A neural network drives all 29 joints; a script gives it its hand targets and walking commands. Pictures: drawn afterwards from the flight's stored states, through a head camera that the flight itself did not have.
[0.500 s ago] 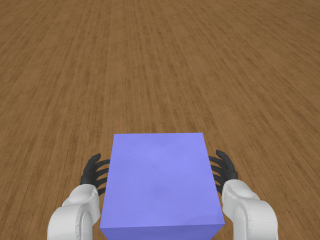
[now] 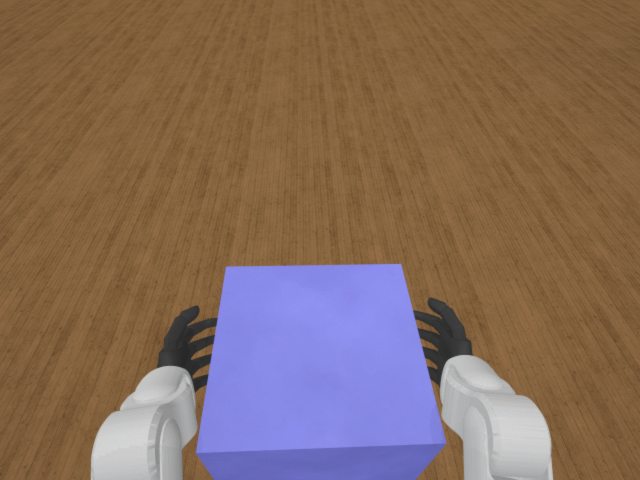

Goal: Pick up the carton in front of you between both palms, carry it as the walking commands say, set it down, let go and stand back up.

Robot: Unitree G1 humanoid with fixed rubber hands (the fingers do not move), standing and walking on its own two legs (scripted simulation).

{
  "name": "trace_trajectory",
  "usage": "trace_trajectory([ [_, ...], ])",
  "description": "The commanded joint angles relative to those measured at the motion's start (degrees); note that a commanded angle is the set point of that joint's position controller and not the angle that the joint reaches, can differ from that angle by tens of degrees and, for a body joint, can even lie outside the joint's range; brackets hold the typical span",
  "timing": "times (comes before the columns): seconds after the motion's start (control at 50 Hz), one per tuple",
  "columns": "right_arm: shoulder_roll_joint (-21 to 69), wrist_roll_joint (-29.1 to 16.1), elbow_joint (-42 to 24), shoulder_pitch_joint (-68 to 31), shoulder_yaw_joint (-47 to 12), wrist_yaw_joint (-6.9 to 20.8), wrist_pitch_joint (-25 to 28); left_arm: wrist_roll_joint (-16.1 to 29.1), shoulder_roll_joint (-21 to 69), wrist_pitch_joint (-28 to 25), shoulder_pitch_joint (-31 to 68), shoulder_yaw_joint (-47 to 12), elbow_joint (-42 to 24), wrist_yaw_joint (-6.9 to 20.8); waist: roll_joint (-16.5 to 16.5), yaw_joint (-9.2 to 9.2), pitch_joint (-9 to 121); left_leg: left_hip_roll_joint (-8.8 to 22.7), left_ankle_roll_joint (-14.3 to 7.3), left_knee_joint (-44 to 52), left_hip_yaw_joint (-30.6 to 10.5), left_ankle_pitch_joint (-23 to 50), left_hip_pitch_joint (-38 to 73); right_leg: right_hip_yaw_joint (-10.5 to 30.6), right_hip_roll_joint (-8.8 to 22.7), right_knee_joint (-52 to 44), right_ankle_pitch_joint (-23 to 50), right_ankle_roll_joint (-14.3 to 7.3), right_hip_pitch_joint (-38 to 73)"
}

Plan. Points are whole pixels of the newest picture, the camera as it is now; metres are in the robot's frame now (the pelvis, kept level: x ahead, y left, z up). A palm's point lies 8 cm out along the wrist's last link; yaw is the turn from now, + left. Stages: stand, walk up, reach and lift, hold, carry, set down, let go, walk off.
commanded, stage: carry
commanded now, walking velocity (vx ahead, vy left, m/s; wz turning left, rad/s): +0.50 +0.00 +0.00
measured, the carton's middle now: (315, 391) +0.24 +0.00 +0.00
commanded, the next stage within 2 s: none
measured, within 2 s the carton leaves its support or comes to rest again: neither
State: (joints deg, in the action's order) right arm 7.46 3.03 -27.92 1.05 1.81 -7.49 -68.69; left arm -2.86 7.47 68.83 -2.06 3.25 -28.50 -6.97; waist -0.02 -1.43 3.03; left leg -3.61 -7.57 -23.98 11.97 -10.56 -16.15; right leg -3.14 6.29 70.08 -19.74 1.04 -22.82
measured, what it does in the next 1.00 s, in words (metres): walks ahead: right foot, then left foot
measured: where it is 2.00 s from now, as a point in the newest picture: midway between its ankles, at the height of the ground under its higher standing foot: (299, 234)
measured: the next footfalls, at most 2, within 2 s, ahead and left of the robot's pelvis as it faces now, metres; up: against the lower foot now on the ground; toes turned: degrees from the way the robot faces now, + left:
right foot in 0.36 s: +0.44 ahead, -0.14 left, +0.00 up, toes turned -7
left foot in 0.90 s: +0.79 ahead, +0.09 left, +0.00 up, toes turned +14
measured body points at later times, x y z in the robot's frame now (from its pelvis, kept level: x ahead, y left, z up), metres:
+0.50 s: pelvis +0.34 -0.07 +0.00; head +0.35 -0.08 +0.45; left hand +0.56 +0.11 +0.08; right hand +0.60 -0.19 +0.08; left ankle +0.20 +0.05 -0.63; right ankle +0.40 -0.13 -0.74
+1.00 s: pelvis +0.67 +0.00 -0.01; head +0.69 +0.01 +0.44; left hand +0.91 +0.16 +0.05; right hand +0.92 -0.15 +0.06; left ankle +0.75 +0.08 -0.74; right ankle +0.48 -0.12 -0.63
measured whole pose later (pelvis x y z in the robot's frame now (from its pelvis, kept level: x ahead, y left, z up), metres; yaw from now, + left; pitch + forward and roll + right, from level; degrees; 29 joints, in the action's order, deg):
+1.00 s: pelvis +0.67 +0.00 -0.01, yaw +1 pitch +3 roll +0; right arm 7.5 2.8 -28.5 1.9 1.4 -7.2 -66.8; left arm -2.7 7.5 68.3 -2.6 3.3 -30.2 -7.5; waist -1.6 -0.9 1.8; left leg 2.1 -4.3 -28.8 13.5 -7.9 -23.9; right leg -3.2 3.6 64.3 -23.9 -0.1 -13.3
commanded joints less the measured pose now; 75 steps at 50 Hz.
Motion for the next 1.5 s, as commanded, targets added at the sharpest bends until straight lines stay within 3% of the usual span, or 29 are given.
trace_trajectory([
  [0.0, 50.0, -16.4, -5.0, -20.5, -37.5, 8.5, 2.3, 14.3, 49.3, -2.7, 20.1, -37.3, -3.8, 7.9, 2.2, 1.07, 12.8, 17.9, -2.7, 14.3, -17.7, 10.2, 13.3, 1.0, 2.6, -7.8, 5.4, 0.8, -7.8],
  [0.1, 48.3, -15.8, -6.3, -17.5, -36.6, 9.0, 3.8, 14.7, 49.0, -4.1, 20.7, -39.9, -7.1, 7.1, 6.7, 0.85, 9.5, 15.4, -1.1, 15.3, -11.9, 18.6, 18.3, -3.6, 1.5, -22.9, 12.1, 3.0, -14.5],
  [0.22, 41.6, -15.6, -10.0, -15.9, -35.0, 6.8, 3.0, 16.1, 43.2, -2.6, 20.7, -40.2, -11.2, 5.4, 8.0, 0.20, 4.9, 14.8, -0.5, 14.2, -8.5, 27.9, 22.5, -7.4, -1.9, -37.5, 18.3, 0.7, -13.2],
  [0.28, 39.0, -15.6, -11.0, -15.5, -35.0, 5.8, 1.7, 15.7, 40.0, -1.3, 19.6, -38.5, -11.8, 4.6, 9.5, 0.53, 5.7, 15.6, 1.7, 9.3, -5.9, 42.0, 23.6, -9.9, -4.4, -43.4, 19.7, -1.6, -3.3],
  [0.32, 37.1, -15.8, -12.1, -16.5, -35.0, 5.5, 0.8, 15.1, 38.5, -0.7, 17.4, -36.8, -10.6, 4.1, 7.5, 2.32, 11.8, 13.2, 4.5, -6.9, -1.2, 43.4, 19.6, -13.6, -8.0, -48.0, 18.0, -1.7, 14.2],
  [0.34, 35.8, -16.1, -12.4, -17.8, -35.0, 5.4, 0.4, 14.6, 37.9, -0.3, 17.2, -35.7, -10.4, 4.0, 3.3, 3.47, 16.0, 11.6, 5.8, -18.9, -1.4, 29.4, 9.9, -7.6, -2.6, -47.6, 13.3, -1.8, 26.8],
  [0.36, 36.4, -16.8, -13.0, -18.0, -36.3, 5.4, -0.2, 14.2, 36.9, -0.3, 17.7, -35.0, -10.1, 3.9, -11.5, 3.14, 21.9, 5.5, 8.2, -37.8, -3.2, 9.9, -9.3, 22.3, 15.5, -50.3, 3.4, -10.5, 41.0],
  [0.38, 36.6, -17.1, -12.9, -18.1, -36.6, 5.8, -0.5, 14.7, 38.9, -0.2, 15.9, -35.3, -8.6, 4.1, -16.2, 2.61, 20.7, 1.6, 7.7, -49.5, -9.0, -13.7, -17.1, 32.8, 19.4, -57.9, 11.5, -14.6, 39.1],
  [0.44, 44.2, -17.5, -11.2, -21.2, -37.9, 7.2, 0.3, 15.8, 44.8, -1.2, 20.2, -36.7, -10.6, 5.7, -2.9, 1.90, 15.9, 10.5, 5.2, -48.0, -13.6, -7.5, -18.5, 14.9, 14.5, -57.2, 19.6, -10.1, 26.8],
  [0.48, 47.2, -16.6, -9.9, -20.7, -38.2, 7.5, 1.2, 16.9, 46.8, -1.7, 22.5, -38.0, -11.2, 6.6, -4.6, 1.79, 14.9, 10.8, 5.9, -42.0, -11.3, -3.3, -15.7, 8.4, 11.7, -60.1, 13.3, -7.3, 21.9],
  [0.58, 46.0, -14.4, -9.5, -19.3, -37.2, 6.1, 1.8, 18.3, 43.8, -1.7, 22.1, -38.4, -11.5, 7.5, -6.8, 1.84, 10.2, 10.9, 8.5, -28.8, -7.6, 3.7, -21.4, 2.8, 9.6, -64.7, 11.7, -8.2, 22.4],
  [0.68, 42.3, -13.9, -8.2, -17.5, -36.1, 4.9, 0.4, 16.2, 39.2, -0.5, 19.0, -35.7, -8.8, 6.6, -6.6, 2.18, 6.1, 10.1, 9.2, -16.6, -4.2, 8.8, -24.6, -1.7, 7.9, -63.3, 24.1, -8.1, 27.4],
  [0.78, 42.0, -14.7, -8.5, -19.4, -36.4, 5.2, -0.1, 15.0, 38.8, -0.3, 19.1, -34.7, -7.8, 6.0, -8.7, 2.75, 1.3, 7.7, 7.2, -6.6, -0.4, 10.9, -20.7, -4.8, 7.2, -61.9, 33.7, -7.0, 29.2],
  [0.86, 42.6, -15.4, -8.7, -18.1, -36.1, 5.6, 0.5, 15.9, 40.0, -0.7, 20.2, -36.4, -9.7, 5.8, -9.2, 0.93, 8.5, 2.6, 5.2, -1.2, 4.0, 7.7, 1.4, -10.2, 5.9, -44.1, 53.8, -3.6, 29.3],
  [0.88, 42.7, -15.1, -8.1, -16.7, -35.6, 5.7, 0.7, 15.9, 40.0, -0.7, 20.5, -36.8, -10.2, 5.8, -5.6, -0.32, 13.1, 3.3, 5.6, -0.2, 3.0, 4.7, 13.4, -11.4, 3.5, -32.3, 47.3, -2.3, 23.7],
  [0.9, 42.1, -14.8, -8.0, -16.5, -34.8, 5.9, 1.1, 15.9, 40.3, -0.6, 20.6, -37.4, -11.0, 5.9, 5.7, -0.46, 19.6, 18.6, -0.2, 1.3, -20.2, -2.6, 28.4, -9.9, 0.2, -15.0, 30.7, 0.0, 7.0],
  [0.92, 43.4, -15.1, -7.1, -16.1, -35.3, 6.1, 1.6, 16.1, 41.0, -0.7, 19.6, -37.9, -11.2, 6.1, 18.3, -0.10, 22.3, 28.3, -7.4, 10.1, -42.4, 2.0, 34.7, -5.1, -8.5, 0.2, -2.1, 0.8, -6.4],
  [0.94, 45.1, -16.0, -7.7, -15.8, -35.7, 6.6, 1.9, 16.5, 43.3, -1.3, 19.6, -38.7, -10.1, 6.5, 13.5, -0.05, 20.3, 27.9, -7.4, 10.0, -38.0, 11.6, 32.9, 2.2, -6.0, 8.3, -6.3, -0.7, -10.9],
  [0.98, 49.5, -16.3, -8.6, -17.0, -37.4, 7.9, 3.3, 16.3, 48.1, -2.8, 19.9, -39.9, -9.7, 7.3, 4.3, 0.40, 18.1, 25.0, -3.4, 7.5, -25.4, 22.4, 25.8, 4.1, -0.4, 4.9, -1.9, -2.7, -12.5],
  [1.0, 50.9, -16.7, -9.1, -18.6, -38.1, 8.4, 4.1, 15.9, 49.9, -3.5, 20.2, -40.1, -9.2, 7.6, 3.2, 0.76, 17.2, 23.3, -1.1, 9.5, -21.9, 19.1, 21.5, 4.2, 0.9, -0.9, 0.8, -2.5, -10.4],
  [1.02, 51.5, -16.9, -9.1, -19.0, -38.7, 8.8, 4.5, 15.4, 50.9, -4.1, 20.0, -40.2, -8.6, 7.8, 4.2, 1.13, 16.8, 22.1, 0.4, 11.1, -18.7, 15.3, 19.0, 3.0, 0.9, -4.3, 2.9, -2.1, -8.6],
  [1.16, 45.5, -16.7, -9.5, -14.9, -37.8, 9.4, 4.8, 13.4, 47.2, -4.9, 16.6, -40.2, -9.2, 6.4, 8.4, 0.80, 9.6, 18.5, 0.2, 17.0, -8.7, 8.5, 16.9, -4.2, 0.2, -27.8, 11.9, 0.9, -11.6],
  [1.3, 37.5, -15.2, -10.1, -14.8, -34.6, 6.2, 1.4, 14.8, 38.5, -1.1, 18.2, -38.0, -10.9, 4.7, 8.9, 0.43, 2.7, 18.1, 1.8, 15.2, -4.6, 15.8, 19.6, -7.9, -1.2, -40.9, 17.6, -0.9, -8.2],
  [1.36, 36.1, -15.0, -10.6, -16.6, -34.3, 5.1, 0.1, 15.2, 36.6, 0.1, 17.8, -36.2, -9.9, 4.2, 6.7, 1.79, 6.3, 15.4, 4.4, -0.5, 0.8, 28.0, 16.1, -13.5, -6.1, -45.5, 13.3, -1.9, 8.4],
  [1.38, 35.3, -15.1, -10.8, -17.0, -34.3, 4.7, -0.3, 15.2, 36.1, 0.4, 17.5, -35.3, -9.5, 4.1, 3.3, 2.58, 10.5, 13.4, 5.9, -11.3, 1.3, 24.4, 9.5, -10.7, -4.4, -45.5, 10.5, -2.0, 20.3],
  [1.4, 34.7, -15.7, -12.6, -17.6, -35.1, 4.6, -0.9, 15.0, 35.2, 0.4, 17.2, -34.8, -9.6, 3.9, -10.0, 3.28, 15.2, 8.1, 9.1, -29.1, 1.0, 12.0, -4.9, 13.5, 10.5, -50.8, 2.7, -7.7, 31.9],
  [1.42, 35.6, -16.0, -13.0, -18.4, -35.7, 4.7, -1.2, 15.4, 37.0, 0.2, 16.8, -35.0, -8.4, 4.0, -21.6, 2.91, 17.2, 2.0, 9.8, -42.2, -3.4, -14.9, -16.7, 31.8, 18.5, -59.2, 9.0, -13.8, 37.6],
  [1.44, 38.1, -16.5, -11.9, -19.0, -36.7, 5.2, -0.9, 16.2, 39.2, 0.1, 18.1, -35.3, -9.7, 4.5, -15.0, 2.87, 16.7, 5.5, 7.9, -50.6, -10.3, -17.2, -20.2, 26.8, 19.1, -57.2, 18.0, -14.4, 35.9],
  [1.48, 44.0, -16.9, -11.6, -20.5, -37.6, 6.5, 0.1, 16.6, 44.4, -0.9, 20.0, -36.8, -11.1, 5.7, -5.0, 2.33, 16.3, 10.7, 6.0, -47.6, -12.8, -10.9, -19.9, 16.0, 15.6, -56.0, 23.8, -11.1, 29.4],
])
